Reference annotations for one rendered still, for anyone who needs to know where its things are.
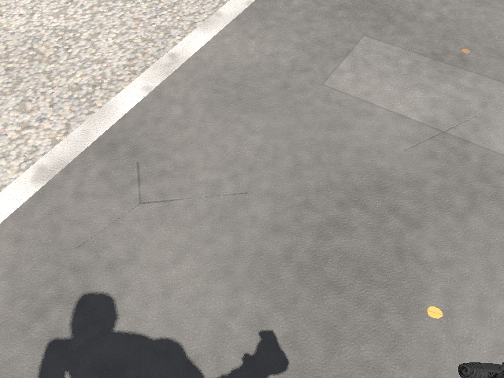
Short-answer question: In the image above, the robot right hand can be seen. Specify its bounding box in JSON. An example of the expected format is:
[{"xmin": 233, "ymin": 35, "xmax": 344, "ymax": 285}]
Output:
[{"xmin": 458, "ymin": 362, "xmax": 504, "ymax": 378}]

